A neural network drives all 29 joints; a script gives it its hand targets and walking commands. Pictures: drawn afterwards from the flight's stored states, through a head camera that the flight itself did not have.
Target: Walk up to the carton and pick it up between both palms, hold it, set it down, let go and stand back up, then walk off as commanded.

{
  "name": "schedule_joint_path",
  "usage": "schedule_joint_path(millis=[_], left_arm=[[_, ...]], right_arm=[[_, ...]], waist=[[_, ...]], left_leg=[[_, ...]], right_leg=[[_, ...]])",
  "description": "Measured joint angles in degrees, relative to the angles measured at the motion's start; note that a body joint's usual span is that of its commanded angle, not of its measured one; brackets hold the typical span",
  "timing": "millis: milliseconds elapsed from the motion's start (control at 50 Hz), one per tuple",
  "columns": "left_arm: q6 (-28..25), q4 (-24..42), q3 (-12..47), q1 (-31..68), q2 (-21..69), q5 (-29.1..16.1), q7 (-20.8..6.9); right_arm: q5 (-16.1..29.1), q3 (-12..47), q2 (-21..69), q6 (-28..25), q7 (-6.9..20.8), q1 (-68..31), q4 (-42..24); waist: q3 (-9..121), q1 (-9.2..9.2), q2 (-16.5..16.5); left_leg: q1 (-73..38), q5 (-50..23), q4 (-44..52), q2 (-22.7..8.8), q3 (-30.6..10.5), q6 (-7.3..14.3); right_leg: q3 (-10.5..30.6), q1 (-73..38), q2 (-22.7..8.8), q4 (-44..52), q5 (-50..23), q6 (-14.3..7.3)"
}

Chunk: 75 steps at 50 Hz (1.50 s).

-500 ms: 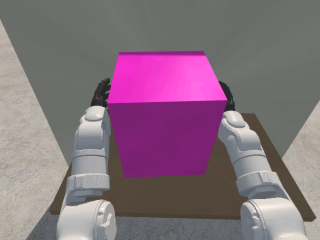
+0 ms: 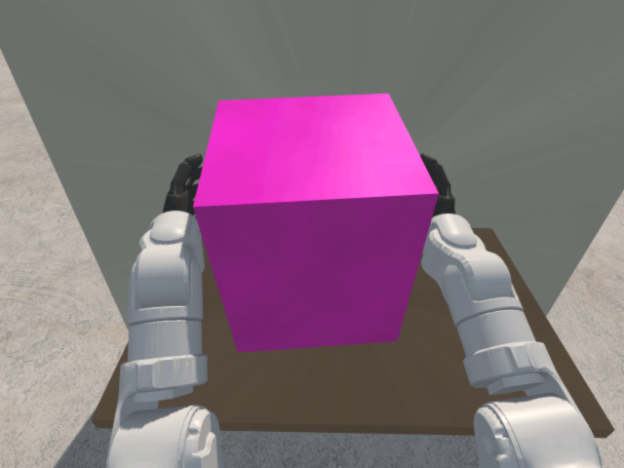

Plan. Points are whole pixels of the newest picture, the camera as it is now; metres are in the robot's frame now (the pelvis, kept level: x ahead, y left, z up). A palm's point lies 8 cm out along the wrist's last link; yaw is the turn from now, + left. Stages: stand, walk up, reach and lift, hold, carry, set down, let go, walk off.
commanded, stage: hold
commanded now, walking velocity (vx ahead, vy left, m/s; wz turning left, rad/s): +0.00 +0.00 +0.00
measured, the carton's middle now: (311, 225) +0.39 +0.00 +0.18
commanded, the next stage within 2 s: none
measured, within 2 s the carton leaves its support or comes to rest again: neither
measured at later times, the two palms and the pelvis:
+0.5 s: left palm (179, 211) +0.35 +0.15 +0.23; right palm (440, 212) +0.35 -0.16 +0.22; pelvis -0.02 +0.00 +0.00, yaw +0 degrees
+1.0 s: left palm (175, 213) +0.36 +0.16 +0.23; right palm (434, 209) +0.36 -0.15 +0.22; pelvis +0.00 +0.00 +0.00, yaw +1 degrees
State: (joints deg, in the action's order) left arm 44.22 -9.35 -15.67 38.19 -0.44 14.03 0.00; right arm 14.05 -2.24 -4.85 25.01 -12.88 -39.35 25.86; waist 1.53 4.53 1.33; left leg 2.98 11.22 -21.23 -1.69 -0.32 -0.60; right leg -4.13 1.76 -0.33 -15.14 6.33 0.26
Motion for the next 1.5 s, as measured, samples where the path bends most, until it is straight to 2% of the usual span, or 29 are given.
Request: schedule_joint_path(millis=[240,440,600,700,1060,1320,1500], left_arm=[[2.1,-1.3,-1.3,2.8,0.1,1.3,-0.7],[1.6,-5.5,-2.9,5.8,-0.2,2.0,-0.9],[0.7,-6.8,-3.3,6.6,-0.7,1.7,-1.1],[0.6,-5.9,-3.3,5.5,-0.8,1.3,-1.6],[4.8,4.9,-0.6,-0.2,-0.1,1.6,-2.4],[5.3,4.1,-0.9,1.2,0.5,2.8,-2.3],[3.8,-0.7,-2.5,4.0,0.4,3.2,-2.2]], right_arm=[[-1.3,-2.2,0.7,1.8,0.8,-2.3,1.6],[-2.9,-3.9,1.1,2.0,1.5,-5.3,5.4],[-3.8,-4.1,1.4,1.4,1.5,-5.8,6.0],[-3.0,-2.9,1.2,2.1,0.7,-4.9,4.4],[0.9,0.0,0.5,5.1,-1.3,0.2,-5.1],[-0.2,-1.5,0.7,5.5,-0.1,-0.8,-4.0],[-2.5,-3.7,1.5,4.3,1.0,-3.2,0.3]], waist=[[0.3,-0.56,0.3],[0.6,-0.74,0.3],[1.2,-0.64,0.0],[1.1,-0.47,-0.1],[-0.1,0.08,0.1],[-0.6,-0.37,0.3],[-0.4,-0.3,-0.1]], left_leg=[[0.8,-1.0,0.1,0.3,0.3,0.2],[1.3,-2.0,1.0,0.3,0.3,0.1],[1.6,-2.1,1.3,0.1,-0.2,-0.2],[1.2,-1.8,1.4,-0.1,-0.4,-0.4],[-1.2,0.6,-0.3,0.0,-0.4,-0.2],[-0.6,0.0,-0.3,0.0,0.2,-0.1],[-0.1,-1.3,0.6,0.2,-0.2,-0.1]], right_leg=[[0.4,1.3,-0.3,-0.7,-0.7,-0.1],[0.4,2.4,-0.3,-1.2,-1.0,-0.3],[-0.1,2.6,-0.1,-1.0,-0.7,-0.6],[-0.3,2.1,0.1,-0.7,-0.5,-0.7],[-0.3,-1.1,0.1,-0.7,1.0,-0.1],[0.3,-0.4,0.0,-0.7,0.1,-0.2],[0.0,0.5,-0.1,-0.9,-0.4,-0.4]])
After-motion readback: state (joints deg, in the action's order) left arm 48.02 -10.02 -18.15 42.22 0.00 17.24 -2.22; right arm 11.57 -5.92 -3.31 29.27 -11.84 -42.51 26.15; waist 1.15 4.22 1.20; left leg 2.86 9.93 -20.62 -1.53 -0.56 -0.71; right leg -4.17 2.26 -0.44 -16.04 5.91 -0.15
